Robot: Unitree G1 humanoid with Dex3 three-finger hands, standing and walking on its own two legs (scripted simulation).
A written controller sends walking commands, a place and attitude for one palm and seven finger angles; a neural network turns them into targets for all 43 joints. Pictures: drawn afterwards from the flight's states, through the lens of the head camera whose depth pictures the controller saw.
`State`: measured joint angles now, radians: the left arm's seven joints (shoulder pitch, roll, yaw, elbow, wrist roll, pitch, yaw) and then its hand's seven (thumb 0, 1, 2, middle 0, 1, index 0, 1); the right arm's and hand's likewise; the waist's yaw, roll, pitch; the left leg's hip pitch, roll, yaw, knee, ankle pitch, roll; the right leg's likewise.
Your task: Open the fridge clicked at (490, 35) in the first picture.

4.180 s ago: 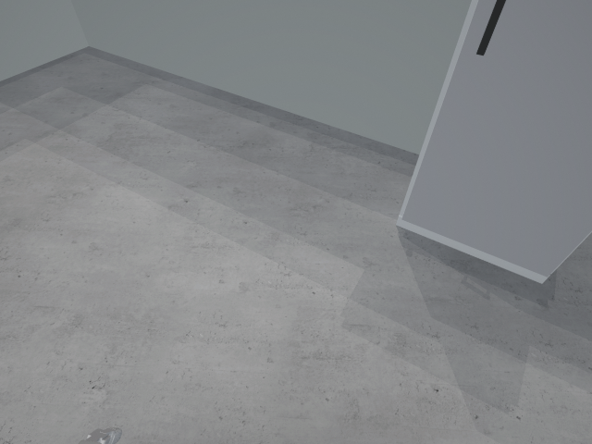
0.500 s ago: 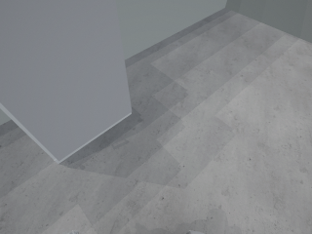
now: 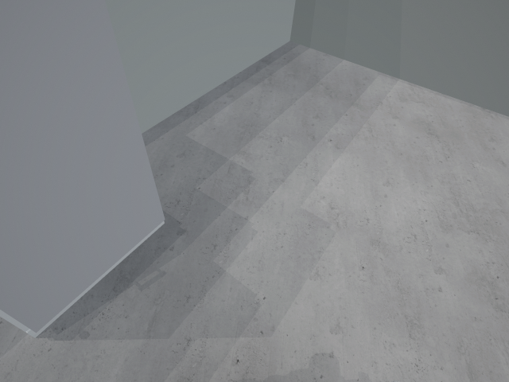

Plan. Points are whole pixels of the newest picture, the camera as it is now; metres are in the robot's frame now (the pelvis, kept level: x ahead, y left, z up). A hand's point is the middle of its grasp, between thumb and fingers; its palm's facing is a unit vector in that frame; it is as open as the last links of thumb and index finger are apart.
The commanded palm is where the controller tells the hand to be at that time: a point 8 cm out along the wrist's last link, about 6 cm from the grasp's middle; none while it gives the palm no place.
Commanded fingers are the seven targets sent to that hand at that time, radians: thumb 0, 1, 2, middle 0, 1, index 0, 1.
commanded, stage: walk to a spot facing it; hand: left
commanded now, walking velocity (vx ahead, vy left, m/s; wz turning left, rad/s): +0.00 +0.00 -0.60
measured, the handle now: out of the picture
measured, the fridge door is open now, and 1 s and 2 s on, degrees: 0 0 0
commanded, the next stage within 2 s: turn to face it in 0.30 s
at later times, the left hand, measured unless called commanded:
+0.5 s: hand (203, 310) +0.28 +0.13 -0.17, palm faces -0.36 -0.90 -0.24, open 7.3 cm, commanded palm none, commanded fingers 0.00 0.90 0.90 -0.20 -0.30 -0.20 -0.30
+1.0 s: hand (165, 328) +0.24 +0.20 -0.19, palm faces -0.04 -0.98 -0.21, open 7.3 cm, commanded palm none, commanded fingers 0.00 0.90 0.90 -0.20 -0.30 -0.20 -0.30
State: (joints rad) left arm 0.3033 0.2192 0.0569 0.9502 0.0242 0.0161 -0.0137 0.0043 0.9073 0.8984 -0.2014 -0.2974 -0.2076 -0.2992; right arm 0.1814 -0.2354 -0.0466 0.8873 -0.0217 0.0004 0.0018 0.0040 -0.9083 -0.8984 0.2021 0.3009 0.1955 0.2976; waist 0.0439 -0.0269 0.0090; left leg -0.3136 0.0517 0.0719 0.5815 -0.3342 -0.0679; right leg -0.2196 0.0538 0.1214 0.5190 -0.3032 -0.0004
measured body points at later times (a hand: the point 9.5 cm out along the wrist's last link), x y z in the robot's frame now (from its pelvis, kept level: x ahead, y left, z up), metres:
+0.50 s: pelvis +0.10 -0.02 -0.02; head +0.15 -0.04 +0.43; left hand +0.30 +0.18 -0.15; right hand -0.02 -0.22 -0.17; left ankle +0.03 +0.11 -0.73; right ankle +0.11 -0.13 -0.74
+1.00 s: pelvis +0.15 +0.00 -0.01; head +0.20 +0.03 +0.44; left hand +0.25 +0.25 -0.17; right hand +0.19 -0.25 -0.14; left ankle +0.18 +0.08 -0.73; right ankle +0.09 -0.14 -0.67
